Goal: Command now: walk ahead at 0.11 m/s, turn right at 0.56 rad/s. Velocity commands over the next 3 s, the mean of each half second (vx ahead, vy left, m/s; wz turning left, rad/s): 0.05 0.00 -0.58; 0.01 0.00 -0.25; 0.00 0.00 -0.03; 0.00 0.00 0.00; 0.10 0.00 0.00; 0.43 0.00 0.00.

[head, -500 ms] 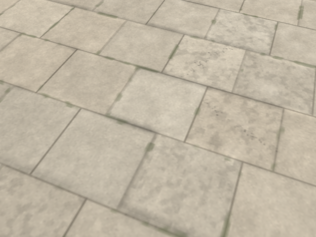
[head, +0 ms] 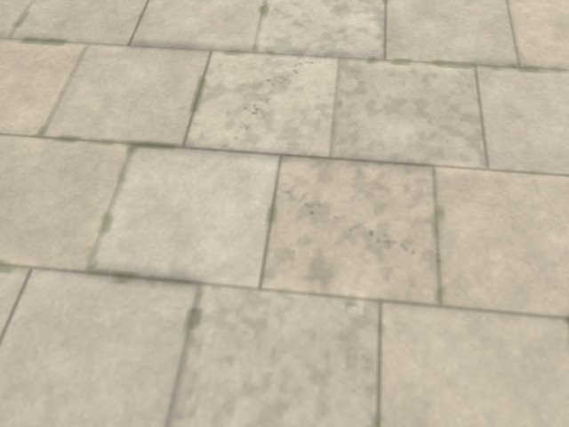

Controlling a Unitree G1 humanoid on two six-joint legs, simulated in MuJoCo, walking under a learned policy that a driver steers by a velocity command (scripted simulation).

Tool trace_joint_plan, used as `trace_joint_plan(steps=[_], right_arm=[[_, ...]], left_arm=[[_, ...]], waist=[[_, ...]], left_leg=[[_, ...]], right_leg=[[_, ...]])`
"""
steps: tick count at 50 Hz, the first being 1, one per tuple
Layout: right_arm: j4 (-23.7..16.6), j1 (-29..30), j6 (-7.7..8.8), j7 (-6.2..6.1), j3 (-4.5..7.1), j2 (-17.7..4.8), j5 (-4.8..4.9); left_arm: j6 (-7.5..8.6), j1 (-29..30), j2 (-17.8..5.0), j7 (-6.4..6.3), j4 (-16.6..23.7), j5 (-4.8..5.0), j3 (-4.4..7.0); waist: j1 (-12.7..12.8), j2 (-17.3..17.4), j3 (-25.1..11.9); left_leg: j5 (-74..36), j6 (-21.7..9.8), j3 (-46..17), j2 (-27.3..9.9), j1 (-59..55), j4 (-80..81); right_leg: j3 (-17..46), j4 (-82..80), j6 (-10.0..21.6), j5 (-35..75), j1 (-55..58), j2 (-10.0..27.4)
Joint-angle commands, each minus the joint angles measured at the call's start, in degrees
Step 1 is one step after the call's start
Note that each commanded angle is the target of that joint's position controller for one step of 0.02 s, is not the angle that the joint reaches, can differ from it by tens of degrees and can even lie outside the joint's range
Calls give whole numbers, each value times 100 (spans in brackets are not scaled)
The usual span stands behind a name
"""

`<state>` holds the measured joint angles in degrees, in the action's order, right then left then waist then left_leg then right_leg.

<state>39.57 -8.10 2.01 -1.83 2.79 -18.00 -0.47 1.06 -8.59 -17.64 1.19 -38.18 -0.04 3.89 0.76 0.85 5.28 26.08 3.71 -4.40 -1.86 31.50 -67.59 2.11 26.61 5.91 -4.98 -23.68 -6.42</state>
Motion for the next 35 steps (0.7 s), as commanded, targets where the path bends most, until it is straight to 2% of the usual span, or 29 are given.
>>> trace_joint_plan(steps=[1, 2, 4, 6, 8, 11, 13, 14, 15, 16, 17, 18, 19, 20, 22, 24, 26, 28, 30, 32, 33, 34, 35], right_arm=[[-161, -754, -69, -94, 131, -436, -56], [-176, -679, -85, -109, 124, -425, -61], [-219, -490, -126, -108, 121, -424, -36], [-293, -236, -142, -83, 123, -418, 2], [-358, -48, -106, -50, 128, -420, 23], [-402, 7, 15, 19, 166, -478, 55], [-317, -300, 94, 69, 217, -493, 70], [-288, -441, 112, 62, 290, -711, 23], [-415, -210, 60, 12, 375, -1168, -92], [-343, -307, 13, 45, 402, -1190, -284], [-448, -189, 10, 43, 331, -880, -213], [-477, -46, -8, 20, 275, -633, -134], [-504, 81, -42, 2, 252, -545, -53], [-498, 112, -65, -17, 239, -521, 8], [-458, 14, -133, -54, 255, -562, -31], [-411, -132, -195, -86, 305, -648, -56], [-380, -133, -232, -77, 358, -771, -34], [-345, -86, -245, -19, 398, -888, 21], [-286, -82, -235, 39, 403, -927, 105], [-234, 64, -234, 61, 372, -897, 221], [-105, -157, -209, 73, 313, -735, 250], [-46, -430, -168, 111, 204, -419, 75], [-236, -419, -118, 160, 64, -98, -171]], left_arm=[[26, 59, -915, -107, 402, -22, 272], [-11, 39, -958, -147, 396, 2, 288], [-115, 87, -980, -226, 423, 59, 297], [-203, 140, -957, -280, 466, 71, 289], [-255, 117, -949, -293, 487, 56, 290], [-297, 23, -915, -270, 505, 61, 286], [-337, 134, -833, -277, 552, 130, 255], [-350, 18, -666, -290, 571, 139, 205], [-348, -281, -334, -276, 606, 78, 120], [-275, -180, -710, -256, 762, 78, 229], [-251, -399, -1122, -243, 609, 34, 362], [-289, -439, -1167, -244, 451, 96, 415], [-368, -492, -999, -279, 349, 118, 398], [-425, -447, -864, -281, 371, 120, 359], [-461, -212, -588, -246, 499, 168, 272], [-451, 88, -470, -222, 665, 175, 221], [-441, 205, -376, -175, 757, 132, 166], [-437, 185, -355, -136, 782, 98, 143], [-449, 69, -433, -106, 739, 90, 170], [-439, -294, -392, -72, 572, 77, 185], [-431, -396, -448, -79, 519, 59, 199], [-420, -497, -726, -129, 553, 42, 242], [-415, -242, -1163, -186, 692, -69, 279]], waist=[[-278, -374, -1280], [-248, -397, -1379], [-192, -513, -1469], [-111, -676, -1349], [-24, -843, -1213], [41, -1023, -1214], [-195, -1043, -1209], [-189, -786, -1255], [144, 625, -1249], [97, 1745, -1057], [74, 1169, -1068], [77, 761, -996], [114, 587, -934], [50, 617, -842], [-66, 769, -787], [-245, 970, -881], [-312, 1042, -1007], [-310, 1117, -1070], [-286, 1147, -1066], [-41, 1032, -1025], [-4, 822, -1007], [-120, -52, -1273], [-311, -1659, -1235]], left_leg=[[-331, 160, 8, 12, -231, 677], [-503, 208, -19, 40, -231, 893], [-894, 253, -85, 88, -297, 1312], [-1118, 250, -137, 156, -358, 1747], [-1103, 212, -179, 225, -451, 2200], [-864, 89, -197, 342, -727, 2958], [-1492, -87, -98, 332, -1388, 4233], [-2035, -285, -390, -192, -2003, 4689], [-3100, -865, -1560, -1487, -2496, 4848], [-4074, -1823, -2676, -2177, -2380, 4966], [-4171, -1961, -2379, -2197, -2407, 4838], [-4037, -1689, -1690, -1785, -2413, 4686], [-3844, -1445, -1208, -1439, -2486, 4590], [-3983, -1418, -968, -1372, -2507, 4568], [-4021, -1434, -473, -1162, -2517, 4673], [-3984, -1534, -342, -1261, -2825, 4697], [-3944, -1577, -203, -1341, -2779, 4675], [-3989, -1614, -129, -1411, -2601, 4669], [-3847, -1613, -170, -1479, -2582, 4582], [-3568, -1410, -50, -1371, -2346, 4279], [-3136, -1102, 101, -1222, -1995, 4069], [-1895, -566, 509, -835, -1308, 3346], [585, -18, 925, -208, -234, 2436]], right_leg=[[1524, -712, 1111, 2609, 685, 1488], [1542, -662, 1060, 2451, 721, 1455], [1624, -649, 879, 1466, 693, 1323], [1810, -702, 726, 290, 587, 1201], [2050, -680, 660, -302, 594, 1175], [2474, -353, 609, 153, 941, 1250], [2582, 14, 389, 471, 980, 1085], [2391, 412, 118, -180, 657, 821], [1417, 1606, -257, -1966, -99, 150], [673, 2761, -555, -3315, -1028, -262], [749, 3726, -759, -3084, -1129, 98], [679, 4074, -879, -2703, -1166, 176], [585, 4280, -1000, -2435, -1238, 237], [521, 4409, -1095, -2211, -1366, 289], [178, 4037, -1194, -1929, -1278, 371], [22, 3454, -1245, -1876, -1235, 510], [-84, 2779, -1201, -1950, -749, 641], [-242, 2140, -1093, -1985, -179, 630], [-351, 1478, -960, -1835, 180, 570], [-507, 88, -692, -837, 920, 461], [-410, -624, -521, -173, 1538, 457], [567, -698, -308, 1117, 2497, 1194], [1965, -533, 575, 2539, 2617, 2509]])
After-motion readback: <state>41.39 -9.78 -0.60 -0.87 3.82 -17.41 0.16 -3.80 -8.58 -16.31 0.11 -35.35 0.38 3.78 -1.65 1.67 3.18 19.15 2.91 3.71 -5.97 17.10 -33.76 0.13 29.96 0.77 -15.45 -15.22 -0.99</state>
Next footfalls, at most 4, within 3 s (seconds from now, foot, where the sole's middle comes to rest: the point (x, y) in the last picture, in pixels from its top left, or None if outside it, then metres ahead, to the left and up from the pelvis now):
0.28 left None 0.17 0.16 -0.77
0.68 right None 0.06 -0.09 -0.77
1.00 left None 0.14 0.14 -0.77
2.92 right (413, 422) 0.41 -0.22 -0.77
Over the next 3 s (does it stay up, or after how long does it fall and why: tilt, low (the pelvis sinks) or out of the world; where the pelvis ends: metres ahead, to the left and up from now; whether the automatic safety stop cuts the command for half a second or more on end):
stays up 0.32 -0.09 -0.01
